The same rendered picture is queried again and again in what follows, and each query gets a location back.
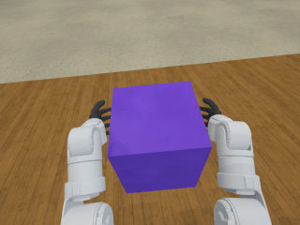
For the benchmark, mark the left robot upper arm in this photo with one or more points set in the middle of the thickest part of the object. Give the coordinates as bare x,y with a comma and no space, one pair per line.
94,213

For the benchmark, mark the robot right forearm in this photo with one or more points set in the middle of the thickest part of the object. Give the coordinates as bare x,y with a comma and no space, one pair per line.
236,168

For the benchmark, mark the carton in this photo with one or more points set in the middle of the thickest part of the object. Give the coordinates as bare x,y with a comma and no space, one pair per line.
157,139

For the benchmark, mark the left robot hand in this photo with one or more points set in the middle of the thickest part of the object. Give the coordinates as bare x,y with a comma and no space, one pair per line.
96,113

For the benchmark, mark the right robot upper arm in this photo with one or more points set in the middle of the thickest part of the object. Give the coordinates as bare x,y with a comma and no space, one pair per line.
240,211

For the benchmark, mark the right robot hand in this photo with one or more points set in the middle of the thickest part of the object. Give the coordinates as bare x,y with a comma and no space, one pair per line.
213,111

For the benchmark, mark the robot left forearm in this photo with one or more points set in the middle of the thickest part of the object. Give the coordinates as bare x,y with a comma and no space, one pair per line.
85,178

